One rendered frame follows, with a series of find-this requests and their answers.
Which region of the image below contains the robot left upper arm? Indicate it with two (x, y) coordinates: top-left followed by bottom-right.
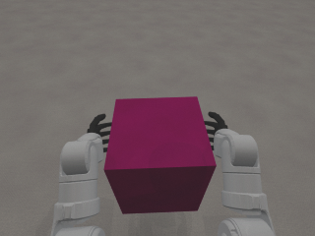
(55, 225), (105, 236)

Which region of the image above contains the robot right forearm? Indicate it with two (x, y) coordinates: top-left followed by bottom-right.
(214, 128), (276, 236)

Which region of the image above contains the robot right upper arm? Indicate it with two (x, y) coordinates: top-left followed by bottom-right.
(218, 217), (275, 236)

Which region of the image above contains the left robot hand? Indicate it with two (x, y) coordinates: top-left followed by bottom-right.
(87, 113), (112, 152)

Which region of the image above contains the robot left forearm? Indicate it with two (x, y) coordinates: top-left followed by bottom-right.
(50, 133), (104, 236)

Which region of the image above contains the right robot hand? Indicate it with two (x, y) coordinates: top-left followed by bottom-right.
(204, 111), (228, 150)

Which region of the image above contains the carton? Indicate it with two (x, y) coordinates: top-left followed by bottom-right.
(103, 96), (217, 214)

